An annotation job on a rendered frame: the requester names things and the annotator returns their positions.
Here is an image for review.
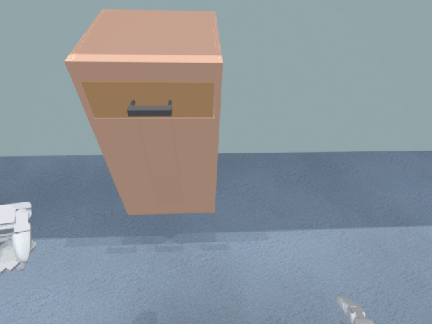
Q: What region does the cabinet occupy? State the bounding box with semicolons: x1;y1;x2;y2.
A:
64;9;223;215

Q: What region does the robot right hand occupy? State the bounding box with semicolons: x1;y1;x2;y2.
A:
337;296;373;324

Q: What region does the drawer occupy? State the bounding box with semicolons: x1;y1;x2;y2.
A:
81;81;214;118

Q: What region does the robot left hand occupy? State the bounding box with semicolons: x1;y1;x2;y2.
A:
0;202;36;276

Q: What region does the handle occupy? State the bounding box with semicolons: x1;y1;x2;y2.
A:
127;100;172;117

